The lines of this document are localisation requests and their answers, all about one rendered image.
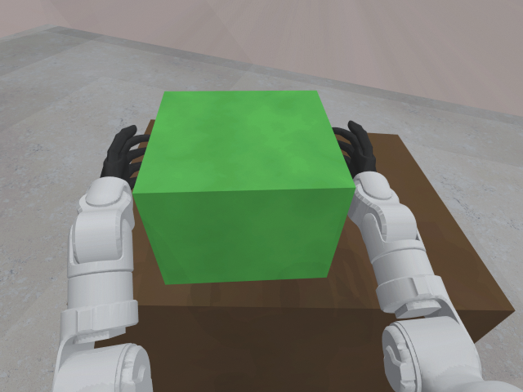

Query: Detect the robot right forearm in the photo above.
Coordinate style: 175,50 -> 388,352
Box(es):
347,171 -> 482,377

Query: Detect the robot right hand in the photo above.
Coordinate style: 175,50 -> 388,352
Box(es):
332,121 -> 377,179

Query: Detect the robot left forearm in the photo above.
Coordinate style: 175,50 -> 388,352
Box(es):
51,176 -> 139,392

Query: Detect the left robot upper arm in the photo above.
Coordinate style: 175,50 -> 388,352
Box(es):
53,343 -> 153,392

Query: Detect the right robot upper arm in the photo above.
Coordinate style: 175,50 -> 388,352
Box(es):
382,316 -> 523,392

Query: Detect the pedestal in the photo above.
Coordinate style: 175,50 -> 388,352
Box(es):
94,119 -> 515,392

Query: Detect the robot left hand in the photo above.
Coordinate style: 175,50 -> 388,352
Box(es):
100,125 -> 150,190

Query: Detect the carton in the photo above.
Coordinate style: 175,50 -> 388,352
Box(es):
132,91 -> 356,285

